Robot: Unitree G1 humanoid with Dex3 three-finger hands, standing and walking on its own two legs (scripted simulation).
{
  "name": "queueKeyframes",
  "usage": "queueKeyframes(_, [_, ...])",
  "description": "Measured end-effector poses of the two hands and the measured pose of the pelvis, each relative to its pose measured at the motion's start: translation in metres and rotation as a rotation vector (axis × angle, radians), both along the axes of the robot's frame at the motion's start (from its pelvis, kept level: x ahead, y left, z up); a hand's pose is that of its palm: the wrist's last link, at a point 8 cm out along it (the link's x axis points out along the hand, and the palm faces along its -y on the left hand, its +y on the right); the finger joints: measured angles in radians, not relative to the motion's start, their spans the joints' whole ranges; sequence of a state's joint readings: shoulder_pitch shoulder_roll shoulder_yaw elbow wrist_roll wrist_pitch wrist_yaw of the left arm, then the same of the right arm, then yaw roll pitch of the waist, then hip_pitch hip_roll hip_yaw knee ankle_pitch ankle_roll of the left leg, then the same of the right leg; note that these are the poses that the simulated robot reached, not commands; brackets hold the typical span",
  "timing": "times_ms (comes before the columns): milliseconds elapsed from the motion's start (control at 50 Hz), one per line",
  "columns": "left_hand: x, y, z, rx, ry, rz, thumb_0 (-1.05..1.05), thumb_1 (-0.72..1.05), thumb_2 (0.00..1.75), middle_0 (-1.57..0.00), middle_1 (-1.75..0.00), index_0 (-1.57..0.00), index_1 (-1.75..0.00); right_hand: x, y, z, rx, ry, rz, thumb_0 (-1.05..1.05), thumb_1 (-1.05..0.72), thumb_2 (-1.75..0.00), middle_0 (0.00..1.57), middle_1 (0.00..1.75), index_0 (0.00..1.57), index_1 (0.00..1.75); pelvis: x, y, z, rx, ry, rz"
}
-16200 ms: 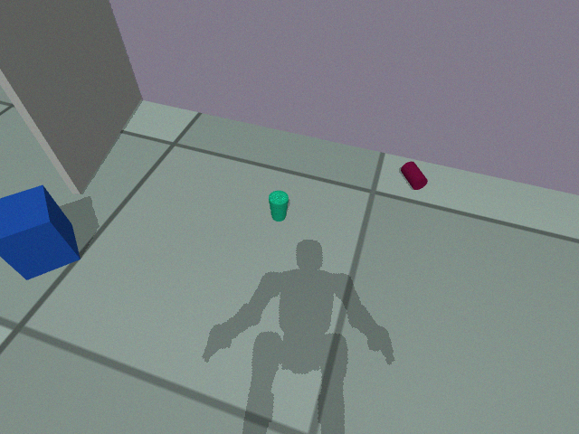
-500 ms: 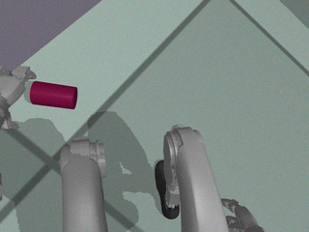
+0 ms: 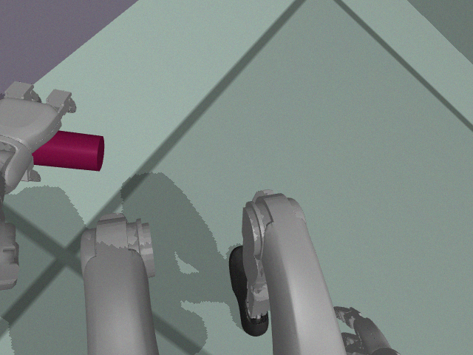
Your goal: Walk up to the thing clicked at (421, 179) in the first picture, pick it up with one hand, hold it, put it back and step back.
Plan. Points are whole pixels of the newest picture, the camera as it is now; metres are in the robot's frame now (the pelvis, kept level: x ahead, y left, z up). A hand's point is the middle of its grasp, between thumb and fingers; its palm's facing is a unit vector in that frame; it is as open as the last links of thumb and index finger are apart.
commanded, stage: approach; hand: left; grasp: from above
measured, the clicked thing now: (68, 150) +0.48 +0.25 -0.29
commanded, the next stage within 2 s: close in in 0.52 s
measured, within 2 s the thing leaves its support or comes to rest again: neither
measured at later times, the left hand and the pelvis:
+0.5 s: hand (32, 146) +0.46 +0.28 -0.18, palm faces -0.55 -0.02 -0.83, open 13.8 cm; pelvis +0.00 -0.01 +0.00, yaw +0 degrees
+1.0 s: hand (43, 148) +0.45 +0.26 -0.18, palm faces -0.49 +0.02 -0.87, open 13.8 cm; pelvis -0.01 +0.01 +0.00, yaw -1 degrees
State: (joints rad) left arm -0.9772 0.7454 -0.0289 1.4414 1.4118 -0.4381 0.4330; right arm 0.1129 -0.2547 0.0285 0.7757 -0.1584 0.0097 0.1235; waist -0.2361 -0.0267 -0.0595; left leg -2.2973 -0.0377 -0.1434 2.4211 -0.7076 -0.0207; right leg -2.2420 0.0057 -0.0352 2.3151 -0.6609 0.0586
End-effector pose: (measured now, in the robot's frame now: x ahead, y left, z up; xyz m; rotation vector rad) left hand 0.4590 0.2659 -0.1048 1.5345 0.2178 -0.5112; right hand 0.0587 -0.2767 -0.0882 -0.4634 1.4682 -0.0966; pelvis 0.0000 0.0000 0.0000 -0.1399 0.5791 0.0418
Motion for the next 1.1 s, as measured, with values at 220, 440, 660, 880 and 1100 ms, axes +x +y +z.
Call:
queueKeyframes(220, [0.044, -0.049, 0.002, 0.047, -0.093, 0.043, 0.00, -0.45, 0.94, -0.08, -1.04, -0.11, -1.00, -0.032, 0.000, 0.004, 0.000, -0.003, -0.076, 0.00, -0.92, -0.90, 0.20, 0.30, 0.20, 0.30, 0.000, -0.002, -0.002, 0.006, 0.031, -0.011])
queueKeyframes(440, [0.021, -0.009, -0.013, 0.091, 0.105, 0.206, 0.00, -0.46, 0.96, -0.08, -1.03, -0.11, -0.99, -0.041, 0.006, -0.006, 0.078, 0.055, -0.072, 0.00, -0.92, -0.90, 0.20, 0.30, 0.20, 0.30, 0.000, -0.006, 0.004, 0.019, 0.020, -0.009])
queueKeyframes(660, [-0.006, 0.022, 0.010, -0.002, -0.003, 0.095, 0.00, -0.47, 0.96, -0.09, -1.03, -0.11, -1.00, 0.001, -0.011, 0.007, 0.000, 0.048, 0.026, 0.00, -0.92, -0.90, 0.20, 0.30, 0.20, 0.30, 0.003, -0.003, 0.008, -0.001, 0.012, 0.005])
queueKeyframes(880, [0.005, 0.001, 0.009, 0.007, 0.040, 0.032, 0.00, -0.45, 0.97, -0.08, -1.02, -0.11, -0.99, 0.030, -0.001, 0.026, -0.037, -0.093, 0.051, 0.00, -0.92, -0.90, 0.20, 0.30, 0.20, 0.30, -0.003, 0.008, 0.014, -0.026, 0.004, 0.004])
queueKeyframes(1100, [-0.003, -0.006, -0.041, 0.005, 0.055, 0.037, 0.00, -0.44, 0.95, -0.08, -1.01, -0.10, -0.98, -0.033, 0.013, 0.007, -0.009, 0.021, 0.011, 0.00, -0.91, -0.90, 0.20, 0.30, 0.20, 0.30, -0.008, 0.005, -0.011, -0.027, -0.022, -0.006])
